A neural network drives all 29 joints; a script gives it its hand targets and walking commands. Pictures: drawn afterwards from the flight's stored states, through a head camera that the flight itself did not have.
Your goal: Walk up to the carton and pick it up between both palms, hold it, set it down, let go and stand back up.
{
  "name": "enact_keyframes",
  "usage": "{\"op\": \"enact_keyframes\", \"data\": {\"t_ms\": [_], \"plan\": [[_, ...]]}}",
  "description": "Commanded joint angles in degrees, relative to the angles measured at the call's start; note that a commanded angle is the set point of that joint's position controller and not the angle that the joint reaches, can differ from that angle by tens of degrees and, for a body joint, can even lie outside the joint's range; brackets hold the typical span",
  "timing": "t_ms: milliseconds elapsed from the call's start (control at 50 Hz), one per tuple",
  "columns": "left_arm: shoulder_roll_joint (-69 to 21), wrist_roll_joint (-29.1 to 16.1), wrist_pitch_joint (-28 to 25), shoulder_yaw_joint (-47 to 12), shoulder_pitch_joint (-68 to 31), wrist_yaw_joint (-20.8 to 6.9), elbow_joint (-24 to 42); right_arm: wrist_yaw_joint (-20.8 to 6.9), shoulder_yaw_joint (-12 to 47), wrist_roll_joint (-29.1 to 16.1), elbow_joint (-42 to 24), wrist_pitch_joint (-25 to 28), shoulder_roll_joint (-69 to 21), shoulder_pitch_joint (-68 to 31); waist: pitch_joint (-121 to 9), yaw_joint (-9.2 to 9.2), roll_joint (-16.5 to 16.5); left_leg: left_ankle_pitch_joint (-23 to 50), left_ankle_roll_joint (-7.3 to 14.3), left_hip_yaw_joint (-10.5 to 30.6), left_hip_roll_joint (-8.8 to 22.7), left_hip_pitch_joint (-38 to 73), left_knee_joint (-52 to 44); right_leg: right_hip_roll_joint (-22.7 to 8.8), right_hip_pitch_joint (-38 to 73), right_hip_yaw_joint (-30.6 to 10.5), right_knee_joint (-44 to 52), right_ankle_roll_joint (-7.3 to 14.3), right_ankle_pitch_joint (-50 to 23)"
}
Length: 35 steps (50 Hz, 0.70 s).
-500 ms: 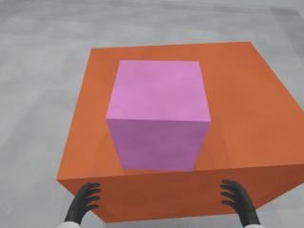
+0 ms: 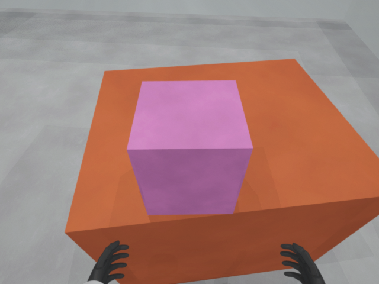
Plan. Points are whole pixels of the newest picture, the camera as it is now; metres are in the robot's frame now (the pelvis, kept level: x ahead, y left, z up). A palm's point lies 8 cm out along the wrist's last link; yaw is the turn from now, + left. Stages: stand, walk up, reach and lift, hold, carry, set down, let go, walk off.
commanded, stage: let go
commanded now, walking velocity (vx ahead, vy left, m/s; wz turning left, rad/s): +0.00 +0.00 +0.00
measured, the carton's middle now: (189, 150) +0.41 +0.05 +0.06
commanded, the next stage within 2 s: stand in 0.56 s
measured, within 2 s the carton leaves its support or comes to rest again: neither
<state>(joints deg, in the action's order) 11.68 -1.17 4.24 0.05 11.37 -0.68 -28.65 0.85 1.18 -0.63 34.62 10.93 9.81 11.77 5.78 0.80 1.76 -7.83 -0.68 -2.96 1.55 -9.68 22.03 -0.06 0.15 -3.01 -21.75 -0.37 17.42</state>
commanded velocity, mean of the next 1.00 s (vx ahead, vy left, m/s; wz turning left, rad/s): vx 0.00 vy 0.00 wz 0.00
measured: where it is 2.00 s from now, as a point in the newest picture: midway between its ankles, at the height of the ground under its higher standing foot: outside the picture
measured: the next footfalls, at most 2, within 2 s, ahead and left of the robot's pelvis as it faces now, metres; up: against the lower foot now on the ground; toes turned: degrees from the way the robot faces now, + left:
none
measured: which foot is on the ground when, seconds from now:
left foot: down 0.00-1.00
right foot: down 0.00-1.00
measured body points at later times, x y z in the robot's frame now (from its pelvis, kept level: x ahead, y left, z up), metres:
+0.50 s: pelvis +0.00 +0.00 +0.00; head +0.01 +0.01 +0.45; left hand +0.16 +0.22 -0.10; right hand +0.17 -0.23 -0.09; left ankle +0.05 +0.13 -0.74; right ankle -0.06 -0.13 -0.74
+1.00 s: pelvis -0.01 +0.01 -0.01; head -0.01 +0.01 +0.44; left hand +0.02 +0.24 -0.15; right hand +0.00 -0.24 -0.16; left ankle +0.05 +0.13 -0.74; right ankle -0.06 -0.13 -0.74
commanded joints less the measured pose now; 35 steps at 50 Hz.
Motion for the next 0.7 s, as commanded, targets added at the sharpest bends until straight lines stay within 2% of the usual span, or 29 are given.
{"op": "enact_keyframes", "data": {"t_ms": [0, 40, 60, 80, 100, 120, 140, 160, 180, 200, 240, 260, 280, 300, 320, 340, 360, 400, 420, 440, 540, 560, 580, 600, 620, 640, 660, 680], "plan": [[6.2, 0.3, -2.1, 2.1, -4.5, 0.6, 9.1, 0.0, -2.9, 0.1, -7.2, 1.9, 6.4, -3.7, -8.3, 0.2, -2.0, 10.8, -1.2, -0.6, -1.2, 22.7, 1.0, 0.7, -21.8, 4.8, 7.8, 0.4, -11.0], [5.5, 1.0, -1.8, 1.7, -4.6, 0.7, 6.1, -0.3, -3.0, 0.7, -2.8, 1.4, 6.4, -5.6, -6.9, 0.22, -1.7, 10.3, -0.8, -1.0, -1.3, 23.0, 0.8, 0.9, -23.0, 4.5, 8.1, 0.3, -11.3], [5.8, 1.3, -1.4, 2.3, -4.3, 0.8, 7.0, -0.4, -3.2, 0.3, -3.6, 1.5, 6.7, -5.1, -7.2, 0.36, -2.6, 10.5, -1.0, -1.0, -1.2, 23.0, 1.0, 0.5, -22.2, 4.5, 8.2, 0.5, -10.9], [5.2, 0.8, -1.3, 1.8, -5.3, 0.5, 5.7, -0.4, -3.4, 0.8, -2.4, 1.3, 6.3, -5.7, -6.7, -0.47, -0.9, 9.3, -0.9, -1.2, -1.2, 22.2, 0.9, 0.9, -22.6, 4.9, 8.2, 0.4, -10.4], [5.9, 0.8, -1.1, 2.1, -5.1, 0.6, 6.1, -0.4, -3.1, 0.9, -3.9, 1.6, 6.8, -6.0, -7.0, -0.01, -1.1, 8.9, -0.8, -1.3, -1.0, 22.0, 1.1, 0.9, -22.6, 5.0, 8.0, 0.2, -10.1], [4.8, 0.7, -1.0, 1.8, -5.5, 0.8, 6.3, -0.7, -4.1, 1.0, -1.6, 1.4, 6.3, -6.4, -6.4, -0.28, -1.5, 9.0, -0.5, -0.8, -1.1, 21.0, 0.9, 0.9, -22.9, 5.2, 8.0, 0.4, -9.4], [5.3, 0.6, -1.1, 2.1, -6.1, 0.9, 6.8, -0.7, -3.8, 0.7, -2.6, 1.7, 6.3, -6.9, -7.5, 0.12, -1.8, 9.3, -0.9, -1.4, -1.0, 22.1, 1.2, 0.7, -23.0, 4.9, 7.7, 0.1, -10.2], [4.4, 1.2, -0.7, 1.7, -5.5, 0.9, 4.2, -0.8, -3.6, 1.1, -0.7, 1.5, 6.1, -6.5, -6.5, -0.76, -2.3, 8.5, -0.8, -1.5, -1.2, 22.0, 1.5, 0.5, -23.7, 5.0, 7.7, 0.6, -9.8], [5.0, 1.0, -0.7, 2.1, -6.1, 1.0, 5.1, -0.8, -4.1, 1.3, -1.6, 1.6, 5.9, -6.8, -7.6, -1.11, -1.4, 7.8, -0.7, -1.3, -1.3, 21.9, 1.5, 0.6, -23.5, 5.0, 7.6, 0.3, -9.3], [5.1, 1.1, -0.7, 1.8, -6.6, 1.0, 4.9, -0.9, -4.3, 1.5, -0.6, 1.5, 6.6, -7.6, -7.2, -0.75, -1.5, 7.0, -0.8, -1.5, -1.2, 21.3, 0.9, 0.4, -23.2, 4.9, 7.9, 0.2, -9.3], [5.9, 0.7, -0.9, 2.2, -6.6, 1.2, 4.8, -0.9, -4.5, 1.8, -1.0, 2.1, 5.6, -7.3, -7.4, -0.66, 0.6, 7.0, 0.0, -1.3, -1.3, 20.7, 1.2, 0.6, -23.0, 5.2, 7.6, 0.0, -10.7], [5.4, 0.6, -1.0, 1.4, -6.6, 1.2, 4.0, -0.8, -4.7, 1.7, 0.4, 2.0, 6.4, -7.6, -7.4, -1.12, -0.6, 7.3, -0.5, -1.5, -1.2, 21.7, 1.2, 0.7, -23.8, 5.0, 7.3, 0.0, -10.8], [5.8, 1.4, -1.1, 1.8, -6.0, 1.2, 3.9, -0.9, -4.3, 1.6, 0.1, 2.3, 6.9, -8.1, -8.2, -0.12, 0.3, 7.8, -0.3, -1.7, -1.6, 21.8, 1.5, 0.6, -22.8, 5.2, 7.2, -0.3, -11.8], [5.9, 1.4, -1.3, 1.9, -6.0, 1.3, 4.2, -1.0, -4.3, 1.8, 1.0, 2.3, 6.8, -8.2, -8.9, -0.96, -1.6, 7.8, -0.6, -1.5, -1.4, 22.1, 1.6, 0.6, -22.8, 5.2, 6.9, -0.2, -11.5], [5.5, 1.8, -1.0, 2.1, -6.0, 1.4, 4.0, -1.1, -4.2, 1.5, 0.8, 2.4, 6.4, -8.7, -8.6, -0.02, -1.3, 7.7, -0.6, -1.6, -1.6, 21.3, 1.6, 0.6, -22.9, 5.1, 7.2, -0.1, -10.7], [5.3, 1.4, -0.8, 1.3, -6.7, 1.3, 3.3, -1.1, -4.2, 1.2, 1.2, 2.3, 6.6, -8.8, -8.3, -1.25, -1.6, 7.4, -0.8, -1.5, -1.4, 22.3, 1.5, 0.5, -23.6, 5.4, 7.4, -0.1, -10.8], [5.4, 1.6, -0.9, 1.6, -6.3, 1.4, 3.6, -1.2, -4.5, 1.4, 1.3, 2.2, 6.9, -9.2, -8.2, -0.42, -1.1, 6.9, -0.7, -1.6, -1.6, 21.8, 1.4, 0.4, -23.3, 5.1, 7.6, -0.3, -10.4], [5.1, 1.1, -1.0, 1.7, -6.7, 1.2, 3.0, -1.0, -4.6, 1.3, 1.7, 2.4, 6.6, -8.6, -8.4, -1.14, -0.4, 7.5, -0.6, -1.4, -1.7, 22.2, 1.2, 0.6, -23.7, 5.3, 7.7, -0.3, -11.6], [5.7, 1.0, -1.1, 2.0, -6.8, 1.2, 3.2, -0.9, -4.5, 1.4, 1.3, 2.5, 7.1, -8.6, -8.4, -0.42, 0.2, 7.8, -0.7, -1.7, -1.8, 22.4, 1.2, 0.7, -23.6, 5.2, 7.3, -0.5, -12.1], [5.7, 1.2, -1.1, 1.4, -6.9, 1.3, 3.5, -1.0, -4.7, 1.3, 1.7, 2.6, 7.2, -8.9, -8.7, -0.88, -1.2, 8.3, -0.9, -1.5, -1.6, 22.6, 1.2, 0.7, -23.1, 5.2, 7.0, -0.2, -13.4], [5.0, 1.2, -1.2, 1.1, -7.3, 1.6, 3.0, -1.6, -5.0, 0.9, 2.7, 2.4, 7.4, -8.9, -8.6, -1.37, -1.8, 7.8, -0.9, -1.7, -1.5, 22.2, 1.4, 0.9, -23.7, 5.2, 7.4, 0.1, -10.7], [6.6, 4.9, -4.6, 3.2, 4.1, 1.0, -4.1, -1.5, -5.1, 3.6, 8.0, -4.5, 10.7, 4.0, -9.6, -2.02, -9.9, 22.7, 1.9, 5.2, 7.6, 7.9, 4.4, -3.1, -16.3, -0.5, -0.1, 0.4, -9.4], [6.1, 4.6, -5.2, 3.7, 5.5, 0.9, -5.4, -1.2, -5.6, 3.3, 8.4, -7.5, 10.1, 4.0, -11.4, -0.85, -8.3, 21.0, 2.9, 3.9, 6.6, 4.6, 4.3, -2.6, -11.6, -1.0, 0.4, 0.2, -6.0], [6.4, 3.8, -5.7, 3.7, 3.6, 0.7, -5.6, -1.6, -6.1, 3.2, 8.7, -8.6, 11.1, 5.9, -10.9, -2.19, -5.3, 23.2, 3.1, 3.5, 6.1, 4.2, 6.3, -2.5, -11.9, -1.0, -2.2, 0.4, -10.8], [7.1, 3.4, -6.1, 4.0, 3.2, 0.2, -6.0, -2.2, -5.3, 2.8, 8.6, -9.0, 9.0, 4.0, -11.8, -0.74, -5.2, 24.7, 3.9, 4.0, 6.6, 3.3, 6.5, -2.6, -11.8, -0.1, -3.1, 0.5, -12.6], [4.7, 3.2, -6.0, 3.2, 2.1, 0.3, -5.4, -2.2, -6.0, 2.7, 7.7, -9.2, 10.1, 3.0, -14.8, -1.15, -4.1, 21.6, 3.8, 3.6, 6.3, 3.7, 7.0, -2.3, -10.7, -0.3, -3.2, 0.5, -14.1], [4.3, 3.3, -5.9, 3.0, 0.6, -0.1, -6.5, -2.3, -6.0, 2.8, 7.5, -9.7, 9.1, 1.1, -12.7, -0.78, -0.4, 14.4, 2.9, 2.6, 4.8, 1.2, 7.4, -2.5, -12.4, -0.5, -2.1, 0.8, -12.5], [5.7, 3.5, -5.9, 3.5, 3.2, 0.0, -7.6, -2.0, -6.1, 3.2, 8.8, -10.0, 10.4, 1.8, -8.5, -0.14, -0.7, 9.0, 2.6, 3.6, 4.6, -2.8, 5.7, -2.9, -12.8, -2.3, -1.2, 1.4, -11.5]]}}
